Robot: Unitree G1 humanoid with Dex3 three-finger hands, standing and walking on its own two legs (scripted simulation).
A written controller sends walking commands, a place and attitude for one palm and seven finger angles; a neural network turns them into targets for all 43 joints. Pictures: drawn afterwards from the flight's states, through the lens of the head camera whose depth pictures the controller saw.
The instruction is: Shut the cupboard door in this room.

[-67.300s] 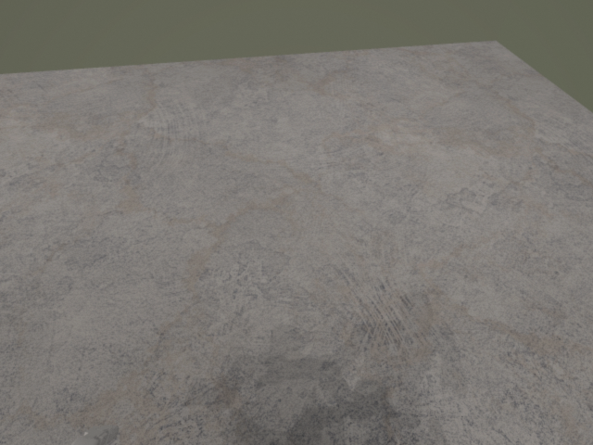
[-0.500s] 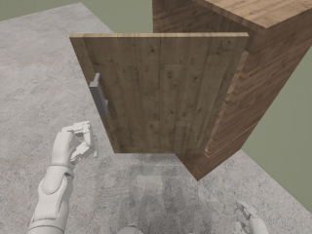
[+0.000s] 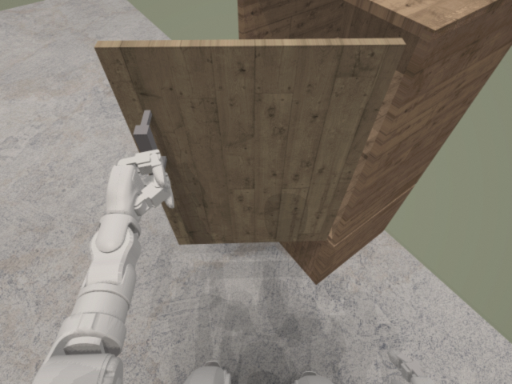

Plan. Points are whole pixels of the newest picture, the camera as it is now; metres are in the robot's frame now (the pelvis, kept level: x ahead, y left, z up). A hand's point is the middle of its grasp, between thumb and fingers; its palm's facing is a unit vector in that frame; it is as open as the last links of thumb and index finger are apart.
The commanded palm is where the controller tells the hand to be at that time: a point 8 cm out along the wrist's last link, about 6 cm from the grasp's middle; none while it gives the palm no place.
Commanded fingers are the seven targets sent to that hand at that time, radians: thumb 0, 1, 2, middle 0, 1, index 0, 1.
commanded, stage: bring the fist close to the handle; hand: left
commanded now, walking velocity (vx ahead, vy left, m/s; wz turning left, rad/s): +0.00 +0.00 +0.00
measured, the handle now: (154, 149) +0.48 +0.19 +0.08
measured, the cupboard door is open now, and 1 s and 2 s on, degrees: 55 47 36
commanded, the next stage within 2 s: push the door shut along its arc in 0.36 s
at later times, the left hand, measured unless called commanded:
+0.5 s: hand (166, 186) +0.40 +0.16 +0.07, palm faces +0.03 -1.00 +0.00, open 3.1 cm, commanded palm +0.38 +0.21 +0.08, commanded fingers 0.00 0.90 0.90 -1.30 -1.50 -1.30 -1.50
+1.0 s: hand (171, 157) +0.47 +0.16 +0.07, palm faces -0.10 -1.00 +0.00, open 3.1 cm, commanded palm +0.46 +0.20 +0.08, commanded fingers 0.00 0.90 0.90 -1.30 -1.50 -1.30 -1.50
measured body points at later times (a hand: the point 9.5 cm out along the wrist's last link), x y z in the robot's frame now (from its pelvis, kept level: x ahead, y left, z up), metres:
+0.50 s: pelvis +0.00 +0.00 +0.00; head +0.06 +0.00 +0.45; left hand +0.39 +0.21 +0.08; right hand +0.11 -0.26 -0.11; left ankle +0.04 +0.11 -0.68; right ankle +0.01 -0.12 -0.68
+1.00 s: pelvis -0.01 +0.00 -0.02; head +0.09 +0.01 +0.42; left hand +0.47 +0.22 +0.07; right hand +0.04 -0.27 -0.13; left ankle +0.04 +0.11 -0.68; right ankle +0.01 -0.12 -0.68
